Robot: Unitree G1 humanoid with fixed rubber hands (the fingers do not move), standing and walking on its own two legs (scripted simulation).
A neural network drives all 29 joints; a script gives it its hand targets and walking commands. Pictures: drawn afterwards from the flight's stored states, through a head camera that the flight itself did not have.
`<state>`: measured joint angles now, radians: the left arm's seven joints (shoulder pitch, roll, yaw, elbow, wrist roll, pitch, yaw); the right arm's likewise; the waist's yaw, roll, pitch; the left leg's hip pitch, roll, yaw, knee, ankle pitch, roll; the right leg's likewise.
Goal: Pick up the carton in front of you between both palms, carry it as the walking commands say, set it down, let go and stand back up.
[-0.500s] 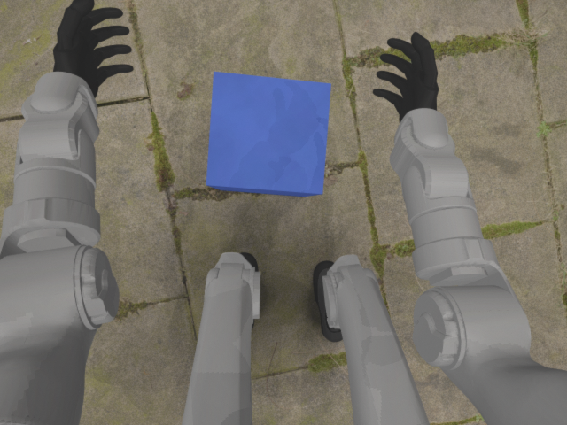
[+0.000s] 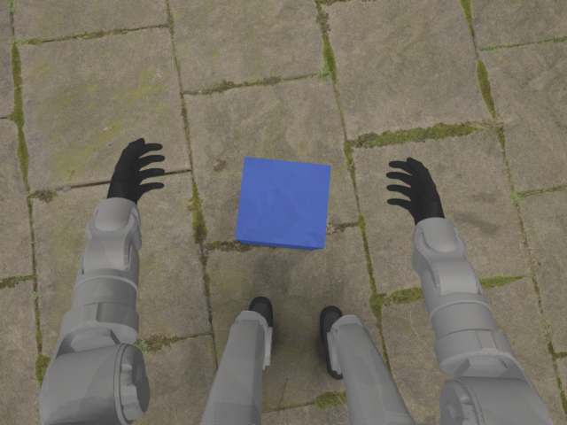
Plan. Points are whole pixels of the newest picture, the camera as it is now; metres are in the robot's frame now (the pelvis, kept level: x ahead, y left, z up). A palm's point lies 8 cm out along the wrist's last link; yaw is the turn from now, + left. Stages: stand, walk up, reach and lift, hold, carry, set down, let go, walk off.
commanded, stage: let go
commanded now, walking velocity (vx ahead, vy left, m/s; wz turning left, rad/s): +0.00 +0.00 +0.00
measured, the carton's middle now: (282, 209) +0.45 +0.02 -0.56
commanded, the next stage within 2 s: stand in 1.02 s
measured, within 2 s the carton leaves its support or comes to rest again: neither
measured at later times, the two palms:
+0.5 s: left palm (104, 316) +0.26 +0.21 +0.00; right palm (565, 327) +0.24 -0.25 +0.01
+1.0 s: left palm (105, 368) +0.21 +0.20 +0.02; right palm out of the picture +0.23 -0.26 +0.02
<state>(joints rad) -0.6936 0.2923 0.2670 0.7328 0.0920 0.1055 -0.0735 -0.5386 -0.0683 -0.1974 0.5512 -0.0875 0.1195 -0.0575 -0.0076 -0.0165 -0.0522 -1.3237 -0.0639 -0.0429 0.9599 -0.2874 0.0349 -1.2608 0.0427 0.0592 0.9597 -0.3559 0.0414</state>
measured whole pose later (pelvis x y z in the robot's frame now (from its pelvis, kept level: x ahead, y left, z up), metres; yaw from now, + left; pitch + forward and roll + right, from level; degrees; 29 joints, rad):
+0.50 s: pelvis +0.07 -0.03 +0.08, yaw +1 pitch +10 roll +0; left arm 0.13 0.22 0.09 0.51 0.00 -0.02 -0.05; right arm 0.18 -0.19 -0.04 0.45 0.01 0.00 0.05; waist -0.03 -0.02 -0.01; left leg -0.42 -0.04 -0.05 0.50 -0.25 0.01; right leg -0.37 0.04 0.08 0.51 -0.30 -0.01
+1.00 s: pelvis +0.06 -0.04 +0.09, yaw +1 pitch -5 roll +1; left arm 0.23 0.22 0.05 0.43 0.01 0.12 -0.06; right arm 0.21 -0.20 -0.03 0.40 -0.03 0.19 0.04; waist 0.00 -0.02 0.11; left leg -0.10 -0.03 -0.06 0.45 -0.25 0.00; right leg -0.06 0.04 0.07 0.47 -0.31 -0.02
